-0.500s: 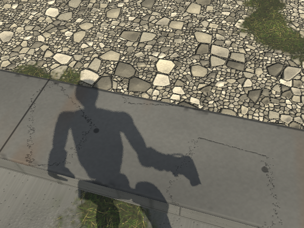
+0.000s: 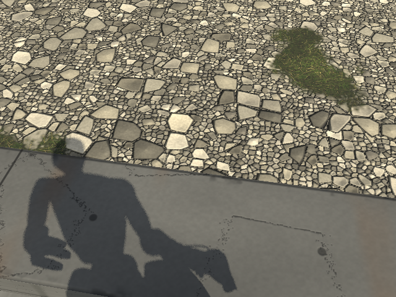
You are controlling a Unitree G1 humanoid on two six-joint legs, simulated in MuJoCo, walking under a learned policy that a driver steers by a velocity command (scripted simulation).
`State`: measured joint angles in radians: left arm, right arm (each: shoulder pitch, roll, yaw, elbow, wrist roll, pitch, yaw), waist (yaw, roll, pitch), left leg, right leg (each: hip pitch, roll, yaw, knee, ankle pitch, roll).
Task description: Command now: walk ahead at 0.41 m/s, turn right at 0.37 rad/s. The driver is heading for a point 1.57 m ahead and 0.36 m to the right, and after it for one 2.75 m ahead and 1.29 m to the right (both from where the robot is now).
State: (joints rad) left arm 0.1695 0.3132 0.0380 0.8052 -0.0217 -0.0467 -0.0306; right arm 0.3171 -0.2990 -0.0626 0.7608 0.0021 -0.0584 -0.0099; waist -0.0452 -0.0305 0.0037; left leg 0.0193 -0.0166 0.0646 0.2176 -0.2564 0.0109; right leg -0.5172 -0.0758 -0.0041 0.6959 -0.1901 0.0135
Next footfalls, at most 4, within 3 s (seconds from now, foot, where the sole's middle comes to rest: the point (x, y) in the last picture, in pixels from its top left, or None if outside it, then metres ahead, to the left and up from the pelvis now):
0.10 right None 0.16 -0.13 -0.78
0.68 left None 0.32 0.05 -0.78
1.10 right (297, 281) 0.50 -0.30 -0.66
1.68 left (254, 183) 0.87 -0.22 -0.66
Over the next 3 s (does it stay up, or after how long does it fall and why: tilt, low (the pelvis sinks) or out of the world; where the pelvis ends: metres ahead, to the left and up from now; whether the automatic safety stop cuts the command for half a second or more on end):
stays up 1.37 -0.24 0.12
